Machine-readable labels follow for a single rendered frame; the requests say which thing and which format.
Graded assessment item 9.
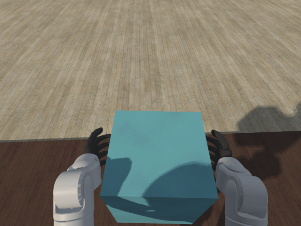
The right robot hand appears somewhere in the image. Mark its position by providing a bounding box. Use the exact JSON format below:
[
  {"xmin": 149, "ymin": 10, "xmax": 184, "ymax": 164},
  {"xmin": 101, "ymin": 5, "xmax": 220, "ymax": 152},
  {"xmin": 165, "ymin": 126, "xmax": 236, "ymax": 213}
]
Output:
[{"xmin": 206, "ymin": 130, "xmax": 232, "ymax": 171}]

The robot left forearm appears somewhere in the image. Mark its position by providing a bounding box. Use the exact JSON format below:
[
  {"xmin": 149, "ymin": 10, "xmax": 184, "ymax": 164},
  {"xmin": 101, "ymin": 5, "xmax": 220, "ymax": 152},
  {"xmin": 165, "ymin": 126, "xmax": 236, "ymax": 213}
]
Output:
[{"xmin": 53, "ymin": 153, "xmax": 102, "ymax": 226}]

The carton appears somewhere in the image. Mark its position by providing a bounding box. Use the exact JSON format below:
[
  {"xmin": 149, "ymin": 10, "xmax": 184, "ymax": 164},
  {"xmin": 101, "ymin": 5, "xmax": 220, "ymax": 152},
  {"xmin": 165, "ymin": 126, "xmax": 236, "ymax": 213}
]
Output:
[{"xmin": 100, "ymin": 110, "xmax": 219, "ymax": 224}]

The left robot hand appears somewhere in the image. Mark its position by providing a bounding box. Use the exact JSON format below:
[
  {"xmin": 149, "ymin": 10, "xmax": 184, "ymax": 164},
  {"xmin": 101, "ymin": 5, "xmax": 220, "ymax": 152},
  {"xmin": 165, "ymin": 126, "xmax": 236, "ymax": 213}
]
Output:
[{"xmin": 84, "ymin": 127, "xmax": 111, "ymax": 167}]

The robot right forearm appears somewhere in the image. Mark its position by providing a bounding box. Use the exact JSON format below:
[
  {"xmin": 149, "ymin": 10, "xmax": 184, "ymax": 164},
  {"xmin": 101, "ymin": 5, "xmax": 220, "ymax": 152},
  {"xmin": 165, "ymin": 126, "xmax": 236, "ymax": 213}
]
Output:
[{"xmin": 215, "ymin": 157, "xmax": 268, "ymax": 226}]

